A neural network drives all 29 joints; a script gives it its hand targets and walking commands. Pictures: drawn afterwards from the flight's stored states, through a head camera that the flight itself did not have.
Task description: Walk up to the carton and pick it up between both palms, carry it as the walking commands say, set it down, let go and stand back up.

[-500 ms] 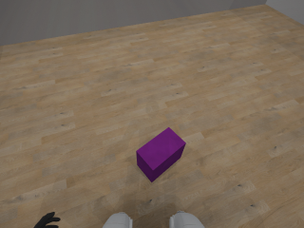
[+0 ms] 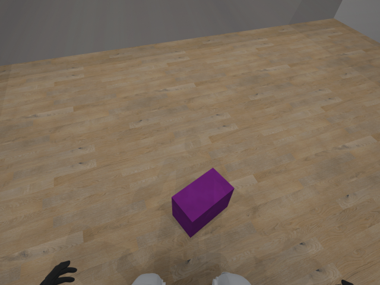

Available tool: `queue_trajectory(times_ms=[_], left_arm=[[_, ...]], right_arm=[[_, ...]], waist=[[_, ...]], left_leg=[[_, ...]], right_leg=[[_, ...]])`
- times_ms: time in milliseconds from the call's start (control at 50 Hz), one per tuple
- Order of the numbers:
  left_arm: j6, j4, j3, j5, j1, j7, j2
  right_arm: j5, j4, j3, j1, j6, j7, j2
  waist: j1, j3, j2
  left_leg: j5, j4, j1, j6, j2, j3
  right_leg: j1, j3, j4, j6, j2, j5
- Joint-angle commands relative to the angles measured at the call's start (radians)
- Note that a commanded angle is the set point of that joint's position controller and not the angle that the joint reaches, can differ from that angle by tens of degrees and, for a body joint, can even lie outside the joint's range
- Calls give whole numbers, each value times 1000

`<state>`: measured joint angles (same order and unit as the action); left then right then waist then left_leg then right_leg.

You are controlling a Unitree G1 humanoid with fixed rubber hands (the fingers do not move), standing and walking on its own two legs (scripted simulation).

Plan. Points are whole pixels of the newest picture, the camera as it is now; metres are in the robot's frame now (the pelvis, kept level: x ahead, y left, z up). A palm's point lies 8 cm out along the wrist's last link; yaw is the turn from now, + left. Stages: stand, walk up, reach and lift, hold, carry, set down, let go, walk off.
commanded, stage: walk up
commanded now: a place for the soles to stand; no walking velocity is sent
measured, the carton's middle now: (201, 202) +0.58 -0.05 -0.62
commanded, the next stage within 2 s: none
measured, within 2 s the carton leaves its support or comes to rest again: neither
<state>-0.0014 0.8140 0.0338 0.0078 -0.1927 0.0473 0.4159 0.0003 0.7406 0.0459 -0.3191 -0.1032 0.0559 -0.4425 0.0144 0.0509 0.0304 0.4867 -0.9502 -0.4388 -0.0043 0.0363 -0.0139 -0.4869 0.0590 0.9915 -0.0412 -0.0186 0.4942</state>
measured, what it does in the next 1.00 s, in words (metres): steps to the right, turning left: right foot, then left foot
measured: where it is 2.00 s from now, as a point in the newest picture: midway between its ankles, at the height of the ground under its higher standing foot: (252, 283)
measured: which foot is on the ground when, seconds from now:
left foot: down 0.00-0.26, up 0.28-0.60, down 0.62-0.96, up 0.98-1.00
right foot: up 0.00-0.24, down 0.26-0.64, up 0.66-0.94, down 0.96-1.00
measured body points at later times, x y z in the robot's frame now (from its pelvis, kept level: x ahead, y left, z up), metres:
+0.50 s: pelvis +0.04 -0.11 +0.00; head +0.06 -0.08 +0.45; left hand +0.14 +0.21 -0.10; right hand +0.13 -0.46 -0.07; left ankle +0.03 +0.05 -0.64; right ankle +0.08 -0.16 -0.69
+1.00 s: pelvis +0.11 -0.20 -0.03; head +0.14 -0.17 +0.42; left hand +0.14 +0.17 -0.12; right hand +0.30 -0.53 -0.09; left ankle +0.07 +0.01 -0.67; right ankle +0.19 -0.29 -0.69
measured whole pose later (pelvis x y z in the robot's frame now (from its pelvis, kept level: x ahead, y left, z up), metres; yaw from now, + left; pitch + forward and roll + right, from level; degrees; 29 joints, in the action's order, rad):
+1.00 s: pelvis +0.11 -0.20 -0.03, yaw +18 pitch -4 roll +4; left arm -0.05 0.71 0.09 0.01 -0.14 0.08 0.51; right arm 0.00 0.81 0.05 -0.32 -0.08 0.15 -0.47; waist 0.04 0.15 0.12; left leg 0.57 -1.15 -0.51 0.00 0.04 0.10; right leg -0.55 0.00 1.15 -0.04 -0.07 0.55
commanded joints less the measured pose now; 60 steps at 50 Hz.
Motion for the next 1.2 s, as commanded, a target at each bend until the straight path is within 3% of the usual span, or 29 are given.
queue_trajectory(times_ms=[0,60,160,200,220,240,260,280,340,500,540,560,580,600,620,640,660,700,740,860,900,920,940,960,980,1000,1040,1100,1180], left_arm=[[-1,-248,119,84,303,34,238],[-4,-240,124,81,271,51,210],[-10,-237,146,62,214,65,219],[9,-183,171,66,47,56,250],[16,-139,198,75,-80,38,321],[14,-165,195,62,-46,29,366],[6,-196,196,34,39,24,395],[1,-206,183,29,102,21,360],[4,-181,174,21,98,12,293],[-8,-203,164,47,-10,14,263],[-17,-219,163,56,7,15,265],[-25,-240,154,60,64,16,254],[-31,-275,136,68,137,16,216],[-30,-312,105,65,129,13,126],[-29,-354,115,71,192,14,150],[-45,-320,143,72,227,16,265],[-47,-286,143,70,201,19,268],[-45,-247,138,74,134,25,246],[-48,-229,144,74,89,37,231],[-52,-201,156,61,76,49,262],[-32,-160,168,60,-39,45,265],[-22,-101,191,66,-200,34,300],[-21,-99,190,69,-214,27,344],[-21,-166,188,51,-89,24,413],[-19,-188,180,32,22,19,399],[-19,-185,171,37,39,13,356],[-20,-178,173,40,9,3,322],[-18,-183,158,42,-70,-5,271],[-30,-213,151,60,-73,-11,244]], right_arm=[[4,81,134,-262,-35,71,-444],[19,56,110,-224,-38,84,-393],[20,18,103,-91,-38,84,-414],[13,1,78,-2,-30,78,-360],[18,15,35,-57,-25,80,-220],[18,26,21,-66,-7,88,-174],[16,30,60,-73,11,91,-246],[11,61,76,-79,24,84,-272],[-2,96,88,-123,39,55,-292],[-3,79,81,-31,25,43,-258],[-8,88,84,-101,16,51,-255],[-12,118,87,-195,11,55,-252],[-7,171,105,-364,2,64,-285],[11,192,131,-461,-1,77,-388],[14,132,148,-415,0,92,-488],[-7,92,147,-305,4,96,-487],[-9,78,134,-253,2,105,-452],[6,69,109,-192,-6,117,-385],[20,51,101,-150,-14,110,-378],[26,35,114,-47,-24,112,-445],[17,28,103,41,-15,108,-429],[29,30,72,47,-8,113,-330],[29,49,15,9,4,119,-166],[18,29,51,15,13,125,-220],[13,52,74,29,21,123,-278],[9,91,73,-7,25,108,-279],[-3,106,79,-52,26,89,-307],[-4,78,77,12,16,88,-277],[-12,87,67,-53,9,86,-234]], waist=[[-89,40,1],[-42,-22,-30],[16,-23,-125],[125,-85,-56],[180,-147,314],[152,-67,392],[85,-23,213],[47,28,142],[29,72,159],[62,49,131],[29,-7,134],[-27,-49,84],[-132,-112,-45],[-178,-182,-322],[-173,-129,-428],[-145,-70,-177],[-107,-20,-110],[-49,-20,-60],[-23,-46,-97],[2,-21,-153],[102,-58,-124],[190,-111,89],[213,-28,492],[133,44,389],[76,71,213],[63,86,140],[67,59,161],[88,57,154],[66,-13,164]], left_leg=[[-112,558,417,-311,355,876],[-300,470,306,-285,294,717],[-151,436,-3,-265,276,646],[-134,209,-319,-188,192,471],[-35,-174,-534,-91,-20,159],[108,-409,-661,-38,-122,77],[22,-472,-590,-39,-64,115],[-56,-497,-510,-36,-43,113],[-134,-393,-393,-3,16,52],[18,-64,-247,-8,29,-90],[57,22,-119,-27,6,-122],[2,129,67,-42,-7,-124],[-72,282,358,-72,-19,-74],[48,410,557,-156,104,315],[2,562,540,-289,322,902],[113,574,404,-345,371,984],[98,541,357,-331,344,914],[-185,391,310,-292,284,710],[-249,360,162,-268,234,611],[-4,373,-65,-270,256,640],[-53,235,-275,-215,211,513],[-64,-59,-487,-129,73,301],[205,-452,-680,-62,-154,128],[151,-552,-644,-33,-141,146],[25,-576,-535,-45,-97,156],[-44,-549,-496,-32,-71,126],[-79,-466,-460,-22,-12,71],[1,-275,-408,-11,0,4],[51,-19,-237,-35,-12,-100]], right_leg=[[-576,-210,285,25,-73,96],[-441,-204,286,29,-71,117],[-142,-203,64,21,-55,102],[320,-252,-188,7,-53,24],[577,-436,-517,5,-158,289],[500,-693,-743,16,-333,414],[372,-730,-863,52,-400,552],[271,-641,-859,93,-355,520],[261,-381,-746,47,-274,282],[317,-242,-623,-80,-286,-88],[275,-216,-541,-107,-307,-267],[159,-140,-421,-98,-273,-321],[-45,-23,-135,-66,-200,-412],[-308,28,228,-7,-89,-277],[-558,-90,337,50,8,119],[-507,-215,393,60,-64,104],[-485,-221,405,73,-76,89],[-451,-210,349,51,-95,86],[-326,-164,319,34,-80,44],[-172,-173,181,46,-94,58],[154,-177,-43,41,-82,-23],[451,-254,-262,55,-72,143],[392,-480,-589,104,-207,396],[229,-724,-842,101,-333,515],[158,-686,-905,120,-320,539],[172,-587,-830,116,-285,429],[269,-439,-701,63,-265,231],[361,-302,-552,6,-275,-366],[361,-202,-427,-63,-277,-637]])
